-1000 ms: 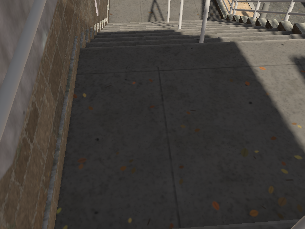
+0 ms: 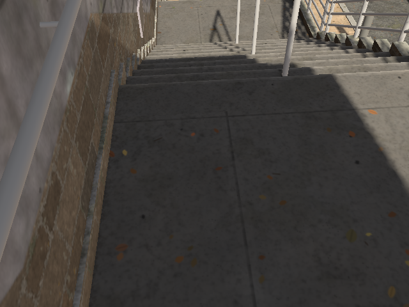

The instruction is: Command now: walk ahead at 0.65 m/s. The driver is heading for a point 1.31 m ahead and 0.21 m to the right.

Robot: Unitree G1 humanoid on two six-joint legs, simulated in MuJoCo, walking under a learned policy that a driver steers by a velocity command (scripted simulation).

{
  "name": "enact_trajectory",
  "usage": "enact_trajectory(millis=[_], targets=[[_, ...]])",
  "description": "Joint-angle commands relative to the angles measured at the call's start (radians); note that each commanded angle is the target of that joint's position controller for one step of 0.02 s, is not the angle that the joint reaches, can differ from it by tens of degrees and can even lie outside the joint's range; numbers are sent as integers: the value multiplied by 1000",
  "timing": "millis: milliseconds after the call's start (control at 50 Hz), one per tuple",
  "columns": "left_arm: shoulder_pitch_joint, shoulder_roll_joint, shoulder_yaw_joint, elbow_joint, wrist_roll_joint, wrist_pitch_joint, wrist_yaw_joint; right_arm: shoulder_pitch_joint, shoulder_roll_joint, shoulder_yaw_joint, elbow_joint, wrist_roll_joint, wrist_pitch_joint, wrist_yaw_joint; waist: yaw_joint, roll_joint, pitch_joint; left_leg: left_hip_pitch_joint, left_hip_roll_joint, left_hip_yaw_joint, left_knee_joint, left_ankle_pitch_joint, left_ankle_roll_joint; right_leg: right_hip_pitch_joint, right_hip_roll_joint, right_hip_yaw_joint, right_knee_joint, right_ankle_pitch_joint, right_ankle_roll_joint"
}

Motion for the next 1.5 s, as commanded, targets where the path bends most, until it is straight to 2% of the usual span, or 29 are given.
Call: enact_trajectory(millis=[20,40,80,140,220,340,400,420,460,520,560,640,700,740,780,800,820,860,900,1020,1120,1200,1220,1240,1280,1320,1360,1420,1500], targets=[[353,140,28,33,-2,-39,-33,-225,5,19,-179,-24,-69,18,140,-348,73,-729,-50,11,495,-131,55,463,-266,569,-226,-87,-173],[328,156,30,9,11,-67,-46,-249,-30,12,-209,-6,-103,36,121,-260,49,-859,20,-114,603,-93,84,442,-393,832,-278,-283,-280],[246,120,15,-11,7,-79,-52,-294,-57,10,-218,-16,-114,43,73,-22,113,-920,104,-132,554,111,77,360,-362,691,-223,-297,-225],[163,38,-23,-50,26,-80,-35,-284,-94,-1,-228,-29,-108,62,14,-59,126,-797,151,-137,334,494,54,173,-230,446,-100,-109,-135],[169,123,-3,-38,7,-79,2,-336,-40,23,-234,-70,-89,114,33,-68,88,-205,16,50,84,1021,18,-315,-98,164,-111,-160,-104],[150,114,-1,-32,13,-39,-22,-262,-136,-16,-239,-41,-56,120,-11,-152,103,-260,24,83,204,543,64,64,-167,186,201,355,-105],[-120,137,14,-36,-12,-54,-46,418,-236,-77,-49,-41,-41,109,-403,-81,-27,487,62,122,38,561,132,-271,-89,137,1074,774,-17],[-125,37,1,-39,-13,-57,-20,461,-98,-33,-1,-42,-65,110,-406,190,102,456,157,-12,-315,609,189,-471,132,115,1563,-263,6],[22,-77,-34,-125,-20,-92,-9,453,-31,17,29,-58,-85,95,-163,363,33,626,146,-99,182,1109,118,-876,103,314,1468,-275,-88],[-16,-42,-30,-129,-67,-100,10,231,-144,-31,32,-9,-89,101,-7,63,26,344,336,-630,-39,244,266,-989,-31,302,1180,50,-70],[-163,56,-18,-183,-52,-71,7,-46,-90,12,-50,-30,-108,42,77,-128,233,-180,307,-497,-79,351,233,-755,-138,274,724,247,38],[-345,9,-55,-227,39,-71,-57,51,-100,7,-47,-2,-129,-35,-3,-45,209,-402,69,-150,-15,97,162,-302,-117,105,216,969,30],[-418,11,-56,-273,-27,-42,-80,163,-86,5,-4,-6,-112,-21,-50,47,181,-343,42,-29,60,106,139,-18,-39,3,84,779,54],[-254,89,-18,-229,-34,-28,-85,230,-98,3,38,-18,-85,8,7,7,103,27,75,-46,304,519,149,-36,-37,5,-42,542,21],[281,228,44,-67,13,-49,-97,58,-54,15,53,-17,-102,48,311,0,-19,-95,-28,-9,1115,517,68,371,-145,77,-203,730,-114],[411,142,10,32,50,-56,-109,-1,70,35,11,-45,-127,52,309,-259,-75,-534,-163,-63,1553,-358,68,664,-174,108,105,835,-106],[324,103,-23,20,56,-50,-104,215,63,42,-37,-6,-151,58,105,-442,-170,-663,-143,-252,1494,-316,114,726,-218,281,254,1061,-138],[213,163,23,-2,54,-52,-83,82,-18,43,-134,44,-156,65,84,-189,-162,-905,-40,-96,1252,-139,79,662,-396,742,-204,-6,-344],[-9,52,-23,-32,59,-98,-69,-57,-17,27,-127,11,-112,43,-9,28,28,-752,44,-130,999,82,54,203,-379,712,-272,57,-282],[44,97,-27,23,18,-85,-15,-316,-20,48,-223,-57,-83,50,-1,-53,132,-491,125,-9,333,426,-17,-108,-167,272,-372,354,-163],[186,113,-19,83,-8,-93,-36,-526,-51,48,-298,-16,-97,103,69,-45,191,-329,1,110,-91,554,35,192,-161,134,-464,610,-126],[113,199,-5,78,47,-59,-51,-73,-205,-25,-229,7,-83,84,-253,-182,-96,244,-64,94,8,362,91,224,-182,131,84,1183,-79],[97,140,-23,38,53,-62,-58,159,-277,-33,-168,-24,-74,55,-303,-76,-259,600,142,-152,87,140,112,-61,-116,135,461,833,-55],[319,-50,-64,44,-11,-85,-73,172,-295,-26,-156,-77,-96,78,-128,332,-464,813,354,-703,-136,-329,257,-324,55,266,805,-91,-36],[81,109,-26,-3,-71,-88,-40,41,-131,4,-159,-68,-117,91,-164,166,-158,582,312,-591,-321,-261,161,-477,-24,223,866,29,-48],[14,79,-21,-18,-32,-82,-18,-60,-120,3,-129,-72,-134,99,-74,-25,-7,275,277,-370,-354,142,132,-397,-99,222,786,146,-37],[18,41,-19,-42,-35,-42,-34,-83,-45,22,-107,-78,-136,95,-27,47,9,214,227,-158,-381,284,110,-360,-147,200,741,176,-50],[-37,3,-20,-76,-50,-12,-28,-64,-59,14,-64,-40,-117,65,-1,67,116,170,232,4,-417,441,55,-469,-191,179,668,174,-34],[-165,28,-15,-146,-13,-17,-45,-85,-122,10,-66,-67,-107,28,23,11,226,51,134,212,-439,820,14,-447,-102,85,409,427,-13]])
